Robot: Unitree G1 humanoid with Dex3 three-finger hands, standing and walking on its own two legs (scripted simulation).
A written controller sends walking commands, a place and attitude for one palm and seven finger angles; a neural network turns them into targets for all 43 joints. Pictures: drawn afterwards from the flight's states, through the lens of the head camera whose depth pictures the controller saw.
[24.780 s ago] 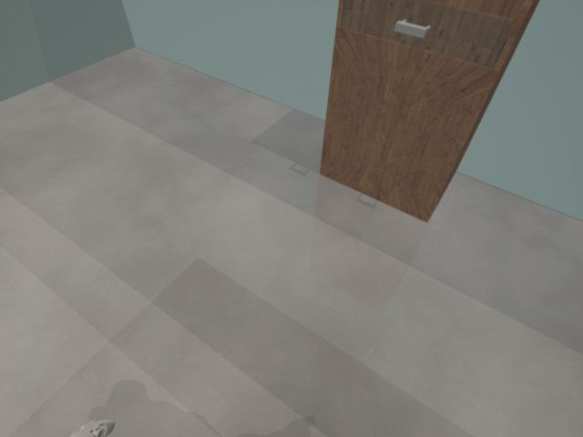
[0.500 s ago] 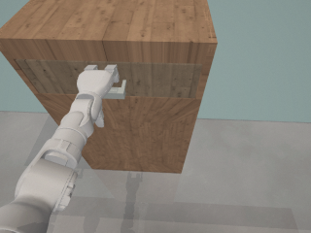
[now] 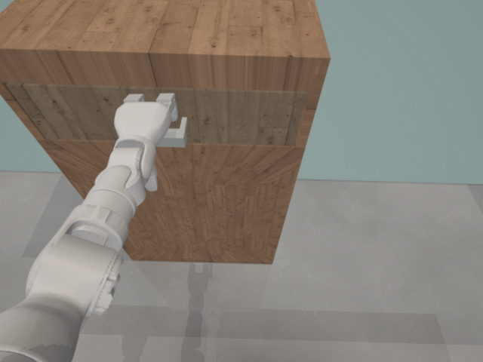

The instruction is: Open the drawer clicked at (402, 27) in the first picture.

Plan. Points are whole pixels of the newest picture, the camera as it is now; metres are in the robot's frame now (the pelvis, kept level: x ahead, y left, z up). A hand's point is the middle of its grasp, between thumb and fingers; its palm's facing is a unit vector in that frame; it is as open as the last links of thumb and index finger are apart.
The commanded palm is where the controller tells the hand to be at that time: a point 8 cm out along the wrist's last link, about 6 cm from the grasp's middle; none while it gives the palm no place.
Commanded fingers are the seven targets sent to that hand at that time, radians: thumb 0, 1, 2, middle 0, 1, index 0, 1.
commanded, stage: lower the fingers behind the handle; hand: left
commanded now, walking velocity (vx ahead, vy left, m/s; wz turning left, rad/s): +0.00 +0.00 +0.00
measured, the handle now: (161, 129) +0.54 +0.13 +0.06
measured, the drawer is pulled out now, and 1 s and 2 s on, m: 0.00 0.00 0.00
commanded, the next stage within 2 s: lift the fingers back up to retry in 0.44 s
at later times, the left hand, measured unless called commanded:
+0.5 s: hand (152, 144) +0.49 +0.14 +0.07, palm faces +0.01 -0.02 -1.00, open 13.9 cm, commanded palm +0.46 +0.16 +0.10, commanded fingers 0.00 -0.50 0.30 -0.30 -1.20 -0.30 -1.20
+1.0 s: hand (136, 132) +0.49 +0.16 +0.10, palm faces +0.02 -0.03 -1.00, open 13.9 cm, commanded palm +0.46 +0.15 +0.17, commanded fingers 0.00 -0.50 0.30 -0.30 -1.20 -0.30 -1.20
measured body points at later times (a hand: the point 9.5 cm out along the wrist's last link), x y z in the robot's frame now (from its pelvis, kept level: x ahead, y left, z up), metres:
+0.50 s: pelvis -0.02 +0.01 -0.01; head +0.05 +0.00 +0.44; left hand +0.48 +0.14 +0.12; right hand +0.00 -0.26 -0.13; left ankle -0.01 +0.09 -0.72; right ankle +0.00 -0.09 -0.72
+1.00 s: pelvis +0.01 +0.02 +0.01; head +0.06 +0.01 +0.45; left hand +0.48 +0.16 +0.16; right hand +0.04 -0.25 -0.13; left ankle -0.01 +0.09 -0.72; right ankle +0.00 -0.09 -0.72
